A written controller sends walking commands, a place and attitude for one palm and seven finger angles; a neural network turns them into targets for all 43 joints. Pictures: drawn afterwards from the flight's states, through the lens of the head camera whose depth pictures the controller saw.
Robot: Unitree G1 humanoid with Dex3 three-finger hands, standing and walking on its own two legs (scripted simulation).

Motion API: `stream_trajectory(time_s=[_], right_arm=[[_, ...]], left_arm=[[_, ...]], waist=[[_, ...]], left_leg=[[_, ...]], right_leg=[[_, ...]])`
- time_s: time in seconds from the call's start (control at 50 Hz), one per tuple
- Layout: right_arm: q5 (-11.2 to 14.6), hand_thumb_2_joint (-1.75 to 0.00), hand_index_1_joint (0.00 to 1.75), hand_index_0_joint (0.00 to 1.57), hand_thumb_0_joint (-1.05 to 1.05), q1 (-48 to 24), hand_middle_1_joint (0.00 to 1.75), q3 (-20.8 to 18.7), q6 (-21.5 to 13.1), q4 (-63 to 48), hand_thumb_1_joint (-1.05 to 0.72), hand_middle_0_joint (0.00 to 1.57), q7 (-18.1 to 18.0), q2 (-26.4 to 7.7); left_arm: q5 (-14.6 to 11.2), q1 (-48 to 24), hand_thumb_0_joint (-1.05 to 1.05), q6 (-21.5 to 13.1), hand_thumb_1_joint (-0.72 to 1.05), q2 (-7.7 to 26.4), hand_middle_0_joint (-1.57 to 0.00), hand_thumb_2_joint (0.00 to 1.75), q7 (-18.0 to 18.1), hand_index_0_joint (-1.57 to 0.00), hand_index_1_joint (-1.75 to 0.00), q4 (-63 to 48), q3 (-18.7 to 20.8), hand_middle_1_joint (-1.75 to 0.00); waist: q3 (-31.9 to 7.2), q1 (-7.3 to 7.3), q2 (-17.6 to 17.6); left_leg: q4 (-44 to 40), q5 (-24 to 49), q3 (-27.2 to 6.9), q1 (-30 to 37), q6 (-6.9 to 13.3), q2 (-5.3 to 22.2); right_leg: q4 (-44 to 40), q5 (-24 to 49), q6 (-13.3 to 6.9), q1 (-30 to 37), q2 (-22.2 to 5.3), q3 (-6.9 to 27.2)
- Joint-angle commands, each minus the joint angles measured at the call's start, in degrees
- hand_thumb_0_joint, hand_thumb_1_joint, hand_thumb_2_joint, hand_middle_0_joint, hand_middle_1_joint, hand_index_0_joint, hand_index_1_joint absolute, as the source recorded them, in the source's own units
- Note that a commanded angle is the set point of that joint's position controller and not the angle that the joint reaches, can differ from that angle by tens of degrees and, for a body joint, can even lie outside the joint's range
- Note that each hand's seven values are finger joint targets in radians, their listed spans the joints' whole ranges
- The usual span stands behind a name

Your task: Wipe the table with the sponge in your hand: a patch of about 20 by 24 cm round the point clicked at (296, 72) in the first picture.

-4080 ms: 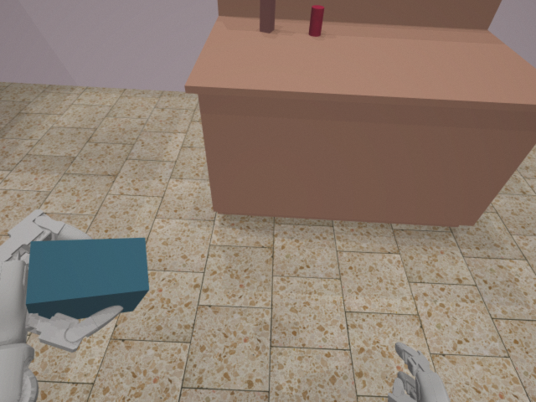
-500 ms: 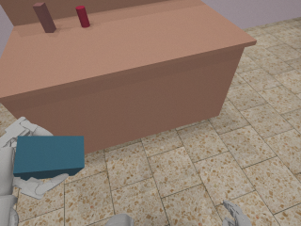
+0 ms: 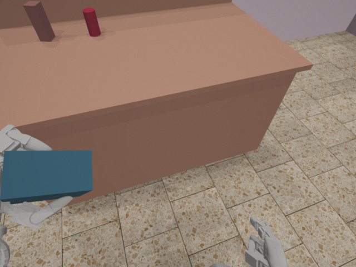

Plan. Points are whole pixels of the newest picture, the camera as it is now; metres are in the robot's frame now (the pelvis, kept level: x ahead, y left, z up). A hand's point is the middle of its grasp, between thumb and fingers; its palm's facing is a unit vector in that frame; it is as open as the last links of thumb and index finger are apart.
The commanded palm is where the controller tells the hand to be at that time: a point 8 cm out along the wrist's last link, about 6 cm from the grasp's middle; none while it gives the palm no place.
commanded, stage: take the last steps up to it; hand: left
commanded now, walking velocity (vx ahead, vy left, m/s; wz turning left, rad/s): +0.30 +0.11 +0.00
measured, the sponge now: (60, 177) +0.23 +0.21 +0.16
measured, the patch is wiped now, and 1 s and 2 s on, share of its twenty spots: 0.00 0.00 0.00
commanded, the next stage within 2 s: come to a stop and stand still in 0.92 s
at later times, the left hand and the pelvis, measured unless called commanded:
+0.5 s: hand (51, 121) +0.33 +0.25 +0.18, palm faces +0.38 -0.80 -0.47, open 10.4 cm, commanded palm +0.28 +0.31 +0.18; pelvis +0.12 +0.03 -0.01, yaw +0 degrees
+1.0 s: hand (62, 96) +0.42 +0.28 +0.16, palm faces +0.39 -0.80 -0.45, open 10.4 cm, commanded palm +0.36 +0.32 +0.18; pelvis +0.20 +0.04 +0.00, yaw +0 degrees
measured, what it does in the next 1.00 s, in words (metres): walks ahead: right foot, then left foot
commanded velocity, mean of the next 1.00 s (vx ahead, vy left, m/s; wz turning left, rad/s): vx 0.22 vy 0.10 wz -0.02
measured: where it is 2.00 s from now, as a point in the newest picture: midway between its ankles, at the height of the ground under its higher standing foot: outside the picture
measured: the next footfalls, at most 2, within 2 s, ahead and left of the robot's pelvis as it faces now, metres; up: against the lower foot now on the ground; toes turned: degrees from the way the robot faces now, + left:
right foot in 0.12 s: +0.12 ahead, -0.10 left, +0.00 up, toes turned -9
left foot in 0.50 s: +0.23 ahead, +0.16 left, +0.00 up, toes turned +9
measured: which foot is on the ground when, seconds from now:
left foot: down 0.00-0.14, up 0.16-0.48, down 0.50-0.82, up 0.84-1.00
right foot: up 0.00-0.10, down 0.12-0.52, up 0.54-0.78, down 0.80-1.00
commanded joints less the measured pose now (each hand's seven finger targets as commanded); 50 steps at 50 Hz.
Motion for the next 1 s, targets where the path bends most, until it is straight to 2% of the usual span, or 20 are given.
stream_trajectory(time_s=[0.0,0.08,0.1,0.12,0.14,0.2,0.26,0.44,0.46,0.48,0.5,0.52,0.56,0.62,0.74,0.76,0.8,0.82,0.9,0.98], right_arm=[[0.2,-0.90,0.30,0.20,0.00,-2.0,0.30,-3.8,-2.6,-6.2,-0.90,0.20,-1.2,-10.3],[0.4,-0.90,0.30,0.20,0.00,-3.0,0.30,-3.9,-1.0,-5.7,-0.90,0.20,-2.1,-10.3],[0.6,-0.90,0.30,0.20,0.00,-2.6,0.30,-3.9,-0.4,-5.7,-0.90,0.20,-2.0,-9.4],[0.4,-0.90,0.30,0.20,0.00,-4.9,0.30,-3.5,-0.2,-7.3,-0.90,0.20,-1.7,-8.8],[0.2,-0.90,0.30,0.20,0.00,-3.7,0.30,-4.6,-0.4,-6.3,-0.90,0.20,-1.1,-10.5],[0.2,-0.90,0.30,0.20,0.00,-5.2,0.30,-3.4,1.1,-5.1,-0.90,0.20,-0.4,-9.4],[-0.3,-0.90,0.30,0.20,0.00,-4.9,0.30,-3.7,1.3,-5.7,-0.90,0.20,-0.3,-9.9],[-0.2,-0.90,0.30,0.20,0.00,-1.6,0.30,-5.2,0.8,-8.6,-0.90,0.20,-1.9,-9.9],[0.1,-0.90,0.30,0.20,0.00,-0.8,0.30,-5.7,0.8,-8.7,-0.90,0.20,-2.3,-10.9],[0.4,-0.90,0.30,0.20,0.00,-0.8,0.30,-6.2,0.8,-9.1,-0.90,0.20,-2.3,-12.4],[0.6,-0.90,0.30,0.20,0.00,-1.2,0.30,-5.9,0.6,-9.5,-0.90,0.20,-2.1,-12.3],[0.1,-0.90,0.30,0.20,0.00,-1.9,0.30,-5.1,0.4,-8.2,-0.90,0.20,-2.2,-11.4],[0.5,-0.90,0.30,0.20,0.00,-2.5,0.30,-5.1,0.1,-7.4,-0.90,0.20,-1.7,-10.9],[0.4,-0.90,0.30,0.20,0.00,-3.1,0.30,-4.5,-1.3,-7.4,-0.90,0.20,-1.1,-10.6],[0.1,-0.90,0.30,0.20,0.00,-2.7,0.30,-3.2,-1.1,-6.8,-0.90,0.20,-1.8,-10.1],[0.1,-0.90,0.30,0.20,0.00,-2.9,0.30,-3.2,-0.5,-6.7,-0.90,0.20,-2.1,-9.7],[0.2,-0.90,0.30,0.20,0.00,-3.3,0.30,-2.6,0.3,-7.7,-0.90,0.20,-1.9,-8.2],[0.2,-0.90,0.30,0.20,0.00,-3.9,0.30,-3.5,0.3,-7.0,-0.90,0.20,-1.4,-9.8],[0.1,-0.90,0.30,0.20,0.00,-5.5,0.30,-1.7,1.5,-5.9,-0.90,0.20,-1.1,-8.3],[-0.6,-0.90,0.30,0.20,0.00,-5.4,0.30,-2.5,1.5,-8.1,-0.90,0.20,-1.0,-8.2]], left_arm=[[-0.9,-1.5,0.00,-3.8,0.10,7.7,-1.20,1.30,0.9,-1.20,-1.60,-11.5,7.0,-1.60],[-0.6,-4.4,0.00,-2.4,0.10,7.5,-1.20,1.30,0.8,-1.20,-1.60,-5.3,6.8,-1.60],[-0.1,-5.0,0.00,-2.1,0.10,8.2,-1.20,1.30,0.7,-1.20,-1.60,-4.5,6.6,-1.60],[-0.3,-6.4,0.00,-2.3,0.10,10.6,-1.20,1.30,0.9,-1.20,-1.60,-5.0,8.4,-1.60],[-1.4,-7.0,0.00,-2.5,0.10,9.9,-1.20,1.30,0.5,-1.20,-1.60,-3.6,8.9,-1.60],[-0.7,-7.5,0.00,-4.4,0.10,10.7,-1.20,1.30,0.3,-1.20,-1.60,-10.5,8.8,-1.60],[0.0,-4.6,0.00,-5.4,0.10,9.7,-1.20,1.30,0.9,-1.20,-1.60,-13.3,7.9,-1.60],[-0.5,-2.6,0.00,-4.4,0.10,8.3,-1.20,1.30,3.1,-1.20,-1.60,-12.5,8.6,-1.60],[-0.6,-4.0,0.00,-4.9,0.10,8.4,-1.20,1.30,3.0,-1.20,-1.60,-12.6,8.4,-1.60],[-0.7,-4.8,0.00,-5.1,0.10,7.9,-1.20,1.30,2.8,-1.20,-1.60,-12.5,8.1,-1.60],[-0.7,-5.5,0.00,-5.6,0.10,8.0,-1.20,1.30,2.2,-1.20,-1.60,-11.2,7.0,-1.60],[-0.3,-4.8,0.00,-5.4,0.10,9.6,-1.20,1.30,1.9,-1.20,-1.60,-7.6,8.0,-1.60],[-0.3,-6.8,0.00,-5.3,0.10,8.6,-1.20,1.30,1.2,-1.20,-1.60,-11.2,6.8,-1.60],[-0.6,-4.1,0.00,-5.1,0.10,7.7,-1.20,1.30,1.0,-1.20,-1.60,-17.7,5.9,-1.60],[-0.7,-2.9,0.00,-2.8,0.10,8.0,-1.20,1.30,1.7,-1.20,-1.60,-12.4,7.4,-1.60],[-0.6,-3.9,0.00,-2.6,0.10,8.6,-1.20,1.30,1.7,-1.20,-1.60,-10.2,8.0,-1.60],[-0.8,-5.1,0.00,-1.6,0.10,10.4,-1.20,1.30,1.8,-1.20,-1.60,-6.1,9.2,-1.60],[-1.6,-5.8,0.00,-1.3,0.10,9.1,-1.20,1.30,1.4,-1.20,-1.60,-3.9,7.8,-1.60],[-0.5,-7.9,0.00,-3.5,0.10,9.0,-1.20,1.30,1.3,-1.20,-1.60,-8.8,6.8,-1.60],[-0.1,-2.7,0.00,-4.0,0.10,8.9,-1.20,1.30,2.1,-1.20,-1.60,-13.1,7.5,-1.60]], waist=[[-6.2,0.53,13.0],[-7.8,1.38,5.2],[-9.1,1.29,-5.6],[-7.7,1.67,-17.6],[-7.2,1.64,-17.1],[-6.6,1.06,-3.6],[-6.5,0.37,-3.8],[-8.5,0.63,-4.7],[-9.0,-0.29,1.9],[-10.2,-0.37,12.6],[-9.3,0.04,17.8],[-7.8,0.09,18.1],[-5.2,0.07,13.0],[-7.5,0.99,16.1],[-8.4,0.85,11.2],[-7.9,0.84,6.7],[-5.7,0.89,-14.8],[-4.0,1.47,-17.5],[-6.6,0.57,-6.0],[-9.3,2.16,-8.0]], left_leg=[[-11.2,13.8,-8.4,4.6,7.7,12.1],[3.7,7.8,-5.2,-2.9,4.7,9.5],[17.3,2.3,-1.8,-9.5,3.0,4.9],[32.1,-13.6,-2.0,-24.9,0.2,-2.0],[40.3,-12.9,-9.5,-25.7,-0.8,-0.6],[44.1,-6.1,-11.7,-26.8,-2.2,2.8],[33.6,-2.6,-9.3,-23.5,-2.5,4.0],[-3.1,6.4,1.4,2.3,-1.0,-0.6],[-5.2,6.8,-2.0,7.6,0.4,1.5],[-7.3,12.9,-14.5,13.2,4.7,10.3],[-10.9,15.7,-27.9,14.1,9.7,18.8],[-13.3,9.7,-31.7,9.7,13.0,21.6],[-11.9,8.8,-25.7,7.0,13.4,19.1],[-10.7,11.6,-14.0,2.9,9.6,13.8],[-4.6,3.1,-9.1,-2.1,4.8,11.2],[-0.1,-1.1,-7.3,-4.8,3.4,9.6],[20.0,-14.5,-1.3,-20.1,-1.3,-1.7],[30.5,-14.0,-6.3,-23.4,-1.8,-0.7],[30.1,-8.1,-8.3,-21.3,-2.8,1.8],[10.9,-3.7,-1.7,-11.4,-1.8,-0.6]], right_leg=[[-14.2,5.3,0.4,4.8,1.5,-4.3],[-29.9,11.8,-0.9,21.2,1.9,-3.6],[-34.5,10.3,-4.7,26.3,-5.9,9.3],[-39.6,17.9,-11.3,32.0,-19.0,34.2],[-42.6,12.3,-11.7,28.5,-21.9,38.2],[-39.3,20.3,-11.9,25.4,-18.8,23.0],[-38.0,33.0,-10.3,22.8,-16.3,11.6],[-27.8,21.0,-5.8,18.0,-9.3,4.8],[-20.5,19.7,-4.3,14.1,-7.2,3.4],[-8.8,9.9,-1.6,6.0,-1.2,-0.7],[2.5,-11.0,-0.6,-2.0,2.1,-0.5],[9.3,-11.3,-0.8,-5.1,1.0,2.9],[8.8,-6.4,-0.2,-7.7,-1.4,4.2],[-1.5,-0.8,0.2,0.5,-0.6,0.3],[-26.8,6.6,0.1,16.5,2.9,-4.0],[-31.8,8.9,-0.9,19.3,0.8,-0.4],[-40.8,10.6,-9.4,23.7,-16.2,29.7],[-42.9,12.8,-11.7,23.2,-20.2,34.4],[-35.6,41.4,-10.3,25.7,-15.8,14.0],[-33.3,42.6,-9.3,26.0,-12.6,8.0]])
